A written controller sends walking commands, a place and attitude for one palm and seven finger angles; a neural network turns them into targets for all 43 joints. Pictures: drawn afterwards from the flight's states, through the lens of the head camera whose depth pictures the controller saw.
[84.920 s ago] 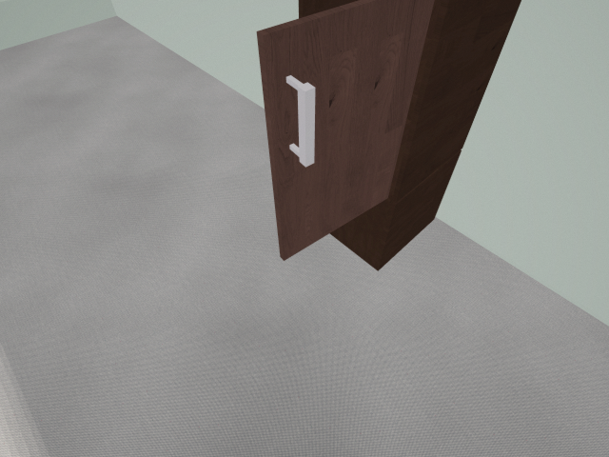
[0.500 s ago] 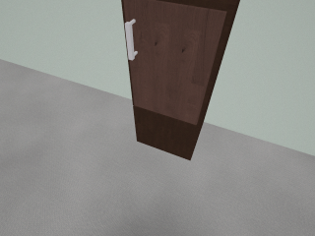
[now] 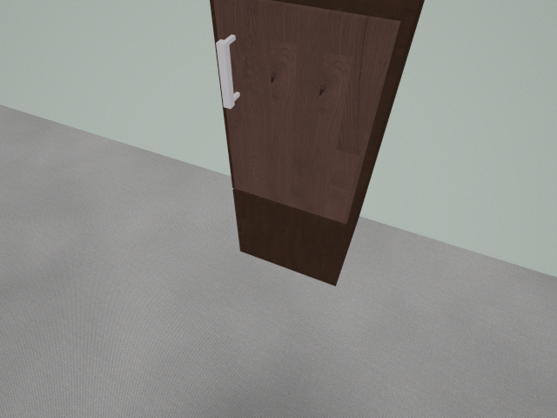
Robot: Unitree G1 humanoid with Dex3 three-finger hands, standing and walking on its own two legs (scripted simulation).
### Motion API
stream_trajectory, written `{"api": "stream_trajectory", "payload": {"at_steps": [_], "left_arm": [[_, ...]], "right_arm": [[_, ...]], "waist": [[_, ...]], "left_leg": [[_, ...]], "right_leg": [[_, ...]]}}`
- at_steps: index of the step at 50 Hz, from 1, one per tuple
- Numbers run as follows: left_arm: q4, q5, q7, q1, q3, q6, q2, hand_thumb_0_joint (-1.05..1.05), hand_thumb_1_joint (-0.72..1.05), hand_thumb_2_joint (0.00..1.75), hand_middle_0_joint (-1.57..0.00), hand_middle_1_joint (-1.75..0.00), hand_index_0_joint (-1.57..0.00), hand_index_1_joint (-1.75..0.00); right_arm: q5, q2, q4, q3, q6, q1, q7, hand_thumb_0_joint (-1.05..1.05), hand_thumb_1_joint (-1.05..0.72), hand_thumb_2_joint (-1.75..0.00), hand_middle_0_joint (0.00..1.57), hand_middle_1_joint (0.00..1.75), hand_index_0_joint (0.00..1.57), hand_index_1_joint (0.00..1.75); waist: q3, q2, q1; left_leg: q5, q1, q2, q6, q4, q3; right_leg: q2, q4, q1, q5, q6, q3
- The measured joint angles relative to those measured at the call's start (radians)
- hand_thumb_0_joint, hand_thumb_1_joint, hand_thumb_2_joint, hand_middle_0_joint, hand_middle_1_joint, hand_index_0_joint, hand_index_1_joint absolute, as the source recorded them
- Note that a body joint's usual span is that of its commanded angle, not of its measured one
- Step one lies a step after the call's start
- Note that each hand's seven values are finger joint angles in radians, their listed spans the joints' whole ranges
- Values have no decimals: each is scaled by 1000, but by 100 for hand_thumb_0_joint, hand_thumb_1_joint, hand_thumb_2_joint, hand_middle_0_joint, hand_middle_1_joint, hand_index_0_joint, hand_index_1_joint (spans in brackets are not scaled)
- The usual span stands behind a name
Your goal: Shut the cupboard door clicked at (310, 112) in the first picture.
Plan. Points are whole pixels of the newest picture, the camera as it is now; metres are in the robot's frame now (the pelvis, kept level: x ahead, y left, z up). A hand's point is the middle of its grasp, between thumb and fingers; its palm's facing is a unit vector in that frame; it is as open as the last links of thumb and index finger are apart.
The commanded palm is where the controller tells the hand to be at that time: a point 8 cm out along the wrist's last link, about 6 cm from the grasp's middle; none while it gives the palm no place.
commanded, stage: stand and wait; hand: left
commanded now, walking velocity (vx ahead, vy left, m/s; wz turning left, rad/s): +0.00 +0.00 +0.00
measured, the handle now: (230, 72) +0.83 +0.16 +0.09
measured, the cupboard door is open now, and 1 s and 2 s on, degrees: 0 0 0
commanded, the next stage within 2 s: none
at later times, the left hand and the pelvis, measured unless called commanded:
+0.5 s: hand out of the picture +0.00 +0.16 -0.18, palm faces +0.04 -0.98 -0.18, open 7.4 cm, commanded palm none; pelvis +0.01 -0.01 +0.00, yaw +0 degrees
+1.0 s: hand out of the picture +0.00 +0.15 -0.18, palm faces +0.04 -0.98 -0.17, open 7.4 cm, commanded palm none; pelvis +0.01 -0.01 +0.00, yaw +0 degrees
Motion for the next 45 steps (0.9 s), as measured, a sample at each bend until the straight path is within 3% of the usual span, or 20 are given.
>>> {"api": "stream_trajectory", "payload": {"at_steps": [45], "left_arm": [[13, -3, 2, 22, 0, -7, -1, 0, 91, 90, -20, -29, -20, -30]], "right_arm": [[2, 1, 16, 5, -4, 10, -6, 0, -91, -90, 20, 30, 20, 30]], "waist": [[-1, -2, 3]], "left_leg": [[-9, 44, 12, -16, -24, -10]], "right_leg": [[14, -32, 50, -8, -15, -9]]}}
